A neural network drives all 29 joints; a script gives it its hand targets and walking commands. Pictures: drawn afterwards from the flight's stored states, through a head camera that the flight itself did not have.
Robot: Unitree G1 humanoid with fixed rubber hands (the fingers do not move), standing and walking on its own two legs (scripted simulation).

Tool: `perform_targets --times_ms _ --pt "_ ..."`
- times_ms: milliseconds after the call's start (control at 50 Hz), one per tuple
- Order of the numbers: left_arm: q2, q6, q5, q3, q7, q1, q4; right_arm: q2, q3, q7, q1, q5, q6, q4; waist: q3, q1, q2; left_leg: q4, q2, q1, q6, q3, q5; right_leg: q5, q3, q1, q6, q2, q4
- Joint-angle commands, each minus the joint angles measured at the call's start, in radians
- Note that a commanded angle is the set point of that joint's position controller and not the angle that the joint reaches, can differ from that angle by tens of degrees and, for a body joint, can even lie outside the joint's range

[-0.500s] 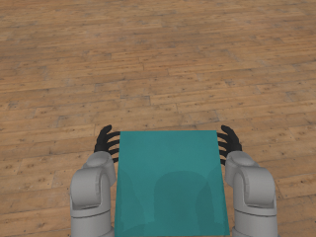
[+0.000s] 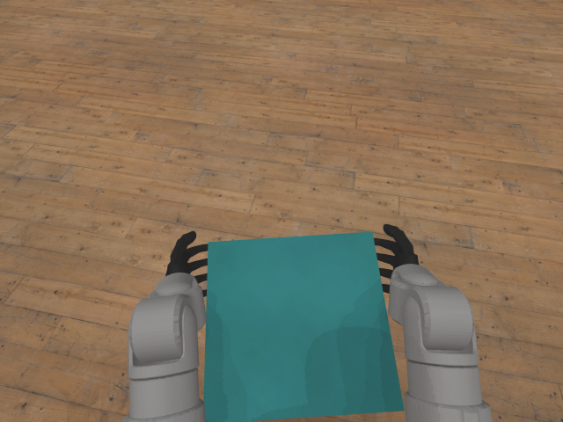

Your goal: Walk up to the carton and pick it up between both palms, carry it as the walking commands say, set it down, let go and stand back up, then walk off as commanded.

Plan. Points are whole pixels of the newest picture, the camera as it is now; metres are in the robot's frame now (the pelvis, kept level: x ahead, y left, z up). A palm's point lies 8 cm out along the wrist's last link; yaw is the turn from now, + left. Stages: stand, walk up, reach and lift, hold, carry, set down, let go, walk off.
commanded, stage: carry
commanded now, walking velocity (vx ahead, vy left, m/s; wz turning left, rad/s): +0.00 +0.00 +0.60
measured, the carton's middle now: (294, 328) +0.27 +0.01 -0.03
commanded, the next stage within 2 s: none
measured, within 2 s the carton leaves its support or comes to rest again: neither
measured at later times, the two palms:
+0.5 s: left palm (117, 356) +0.19 +0.20 +0.10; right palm (373, 307) +0.25 -0.08 +0.09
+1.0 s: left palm out of the picture +0.03 +0.27 +0.09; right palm (276, 370) +0.18 +0.03 +0.08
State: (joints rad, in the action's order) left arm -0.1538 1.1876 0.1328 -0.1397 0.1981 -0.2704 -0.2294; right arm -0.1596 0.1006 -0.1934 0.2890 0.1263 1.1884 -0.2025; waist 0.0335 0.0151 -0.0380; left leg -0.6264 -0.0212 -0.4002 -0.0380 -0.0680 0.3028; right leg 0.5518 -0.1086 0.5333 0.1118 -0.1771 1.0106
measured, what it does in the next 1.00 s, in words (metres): walks backwards, turning left: right foot, then left foot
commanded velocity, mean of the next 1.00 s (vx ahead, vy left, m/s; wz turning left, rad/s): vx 0.00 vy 0.00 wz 0.60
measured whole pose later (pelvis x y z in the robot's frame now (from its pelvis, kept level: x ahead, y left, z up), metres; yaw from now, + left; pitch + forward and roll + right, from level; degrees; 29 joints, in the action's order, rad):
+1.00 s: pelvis -0.14 -0.01 +0.00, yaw +34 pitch +4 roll +0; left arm -0.17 1.19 0.11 -0.11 0.26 -0.34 -0.20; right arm -0.16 0.13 -0.22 0.30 0.15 1.22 -0.25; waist 0.03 0.00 0.06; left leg -0.69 -0.06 -0.53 0.00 0.06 0.30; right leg 0.28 -0.11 0.39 0.02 -0.05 0.61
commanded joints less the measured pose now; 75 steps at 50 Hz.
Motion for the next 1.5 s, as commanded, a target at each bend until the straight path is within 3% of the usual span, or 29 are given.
perform_targets --times_ms 0,60,160,240,260,280,300,340,420,540,580,600,620,640,740,840,920,940,960,980,1020,1080,1180,1220,1240,1280,1300,1340,1480 --pt "-1.025 -0.009 -0.508 0.756 -0.37 -0.566 -0.096 -0.98 -0.61 0.359 0.413 -0.414 -0.014 -0.093 0.378 -0.031 0.182 0.093 0.275 0.388 -0.102 0.264 -0.87 -0.046 0.079 0.146 0.012 0.023 0.142" --pt "-1.016 -0.004 -0.511 0.745 -0.373 -0.536 -0.091 -0.975 -0.615 0.346 0.436 -0.404 -0.024 -0.149 0.39 -0.03 0.168 0.136 0.245 0.333 -0.113 0.271 -0.643 -0.09 0.074 0.093 0.005 0.05 0.064" --pt "-1.002 0.014 -0.485 0.725 -0.369 -0.468 -0.063 -0.966 -0.645 0.34 0.414 -0.405 -0.004 -0.166 0.405 -0.032 0.175 0.16 0.248 0.274 -0.115 0.352 -0.584 -0.076 0.065 -0.03 -0.032 0.115 -0.152" --pt "-1.002 0.022 -0.466 0.701 -0.369 -0.435 -0.032 -0.952 -0.653 0.346 0.423 -0.416 0.016 -0.164 0.428 -0.017 0.174 0.119 0.193 0.158 -0.053 0.329 -0.508 -0.224 0.04 -0.309 -0.067 0.135 -0.521" --pt "-1.0 0.022 -0.457 0.697 -0.371 -0.43 -0.021 -0.952 -0.652 0.347 0.429 -0.421 0.02 -0.15 0.447 -0.007 0.106 0.043 0.145 0.019 0.0 0.291 -0.354 -0.313 0.132 -0.492 -0.098 0.022 -0.613" --pt "-0.99 0.016 -0.443 0.679 -0.375 -0.414 0.013 -0.969 -0.668 0.35 0.453 -0.429 0.027 -0.158 0.398 -0.006 -0.188 -0.152 0.01 -0.243 0.065 0.124 0.008 -0.527 0.388 -0.579 -0.206 -0.234 -0.655" --pt "-1.032 0.009 -0.437 0.667 -0.375 -0.389 0.001 -0.96 -0.694 0.351 0.536 -0.45 0.025 -0.206 0.376 0.006 -0.292 -0.385 0.006 -0.278 0.075 0.041 0.304 -0.709 0.404 -0.503 -0.298 -0.344 -0.649" --pt "-1.033 0.003 -0.419 0.648 -0.366 -0.45 0.001 -0.985 -0.703 0.357 0.563 -0.48 0.026 -0.153 0.326 -0.01 -0.091 -0.483 0.069 -0.217 0.087 0.06 0.22 -0.729 0.209 -0.425 -0.251 -0.247 -0.611" --pt "-1.001 0.003 -0.394 0.621 -0.352 -0.482 0.001 -0.99 -0.697 0.369 0.56 -0.493 0.04 -0.1 0.295 0.0 -0.158 -0.367 0.039 -0.171 0.114 -0.02 0.183 -0.749 0.036 -0.422 -0.202 -0.166 -0.569" --pt "-1.001 0.017 -0.389 0.618 -0.356 -0.435 0.054 -0.988 -0.651 0.37 0.516 -0.464 0.051 -0.005 0.32 0.008 -0.185 0.033 -0.002 -0.012 0.074 -0.079 0.06 -0.794 -0.026 -0.438 -0.169 -0.212 -0.447" --pt "-0.998 0.016 -0.386 0.633 -0.36 -0.454 0.064 -0.994 -0.637 0.376 0.489 -0.453 0.044 0.029 0.33 -0.017 -0.054 0.232 0.072 0.235 0.06 0.041 -0.153 -0.556 -0.085 -0.244 -0.06 -0.164 -0.287" --pt "-1.001 0.016 -0.4 0.644 -0.364 -0.489 0.053 -1.0 -0.627 0.376 0.469 -0.447 0.033 0.036 0.342 -0.031 0.227 0.173 0.299 0.407 -0.015 0.354 -0.755 -0.141 -0.09 0.043 0.023 -0.061 -0.124" --pt "-1.019 0.013 -0.435 0.679 -0.366 -0.564 0.02 -1.018 -0.623 0.371 0.477 -0.444 0.019 0.032 0.379 -0.047 0.374 0.125 0.407 0.457 -0.126 0.456 -1.105 0.147 -0.028 0.169 0.037 0.013 0.038" --pt "-1.043 0.009 -0.442 0.692 -0.365 -0.566 0.019 -1.033 -0.616 0.369 0.476 -0.445 0.013 0.027 0.406 -0.046 0.274 0.081 0.366 0.478 -0.143 0.392 -1.121 0.123 0.046 0.18 0.03 0.012 0.134" --pt "-1.061 0.009 -0.518 0.727 -0.379 -0.62 -0.043 -1.043 -0.595 0.345 0.494 -0.406 -0.016 -0.075 0.397 -0.038 0.186 0.138 0.243 0.335 -0.12 0.28 -0.625 -0.092 0.066 0.099 0.021 0.035 0.064" --pt "-1.04 0.027 -0.496 0.714 -0.378 -0.536 -0.023 -1.027 -0.629 0.331 0.457 -0.396 -0.003 -0.109 0.414 -0.04 0.182 0.173 0.241 0.278 -0.123 0.356 -0.523 -0.079 0.055 -0.026 -0.011 0.101 -0.15" --pt "-1.031 0.034 -0.473 0.693 -0.377 -0.495 -0.008 -1.013 -0.649 0.337 0.46 -0.41 0.016 -0.12 0.432 -0.024 0.183 0.142 0.179 0.157 -0.056 0.336 -0.427 -0.207 0.019 -0.309 -0.05 0.135 -0.532" --pt "-1.025 0.034 -0.464 0.69 -0.379 -0.486 -0.004 -1.01 -0.651 0.338 0.466 -0.417 0.021 -0.113 0.451 -0.014 0.116 0.07 0.127 0.016 0.0 0.298 -0.291 -0.274 0.113 -0.498 -0.081 0.026 -0.625" --pt "-1.013 0.027 -0.449 0.67 -0.382 -0.474 0.023 -1.031 -0.667 0.342 0.486 -0.426 0.029 -0.106 0.405 -0.013 -0.171 -0.123 0.0 -0.239 0.063 0.145 0.013 -0.361 0.376 -0.585 -0.177 -0.22 -0.692" --pt "-1.045 0.021 -0.436 0.656 -0.382 -0.434 0.018 -1.01 -0.696 0.345 0.571 -0.444 0.029 -0.16 0.364 -0.003 -0.292 -0.35 0.001 -0.28 0.074 0.052 0.277 -0.532 0.403 -0.496 -0.271 -0.359 -0.678" --pt "-1.048 0.019 -0.415 0.634 -0.372 -0.476 0.015 -1.029 -0.707 0.351 0.585 -0.477 0.034 -0.122 0.311 -0.017 -0.095 -0.474 0.068 -0.211 0.088 0.064 0.201 -0.626 0.194 -0.408 -0.229 -0.264 -0.625" --pt "-1.017 0.02 -0.389 0.621 -0.359 -0.501 0.0 -1.03 -0.712 0.366 0.569 -0.5 0.05 -0.083 0.273 -0.014 -0.166 -0.386 0.049 -0.173 0.116 0.004 0.169 -0.681 0.024 -0.394 -0.176 -0.182 -0.589" --pt "-1.015 0.033 -0.385 0.619 -0.355 -0.459 0.018 -1.022 -0.682 0.372 0.539 -0.491 0.066 -0.02 0.311 0.009 -0.195 -0.102 0.008 -0.063 0.09 -0.064 0.139 -0.831 -0.019 -0.455 -0.169 -0.23 -0.484" --pt "-1.018 0.037 -0.381 0.625 -0.359 -0.447 0.033 -1.031 -0.676 0.373 0.511 -0.482 0.065 0.015 0.314 -0.006 -0.161 0.165 0.002 0.072 0.073 -0.067 -0.062 -0.747 -0.075 -0.398 -0.099 -0.211 -0.401" --pt "-1.02 0.037 -0.38 0.635 -0.361 -0.462 0.035 -1.033 -0.67 0.375 0.498 -0.475 0.062 0.03 0.325 -0.016 -0.078 0.225 0.053 0.211 0.067 0.017 -0.146 -0.622 -0.106 -0.282 -0.041 -0.181 -0.295" --pt "-1.021 0.04 -0.431 0.689 -0.373 -0.57 -0.015 -1.051 -0.639 0.369 0.464 -0.456 0.038 0.051 0.349 -0.049 0.395 0.167 0.404 0.425 -0.107 0.493 -1.01 0.146 -0.067 0.153 0.057 0.008 0.003" --pt "-1.041 0.035 -0.432 0.69 -0.373 -0.574 0.004 -1.068 -0.634 0.365 0.487 -0.464 0.033 0.04 0.392 -0.047 0.274 0.102 0.364 0.474 -0.137 0.412 -1.084 0.134 0.031 0.171 0.051 -0.005 0.131" --pt "-1.076 0.03 -0.495 0.727 -0.382 -0.62 -0.018 -1.07 -0.617 0.353 0.487 -0.435 0.014 -0.005 0.397 -0.043 0.194 0.103 0.292 0.416 -0.117 0.308 -0.867 0.017 0.06 0.163 0.042 -0.005 0.143" --pt "-1.051 0.043 -0.499 0.708 -0.388 -0.563 -0.011 -1.05 -0.628 0.318 0.487 -0.395 -0.002 -0.087 0.41 -0.042 0.171 0.195 0.247 0.311 -0.14 0.346 -0.446 -0.074 0.06 0.045 0.017 0.063 -0.045"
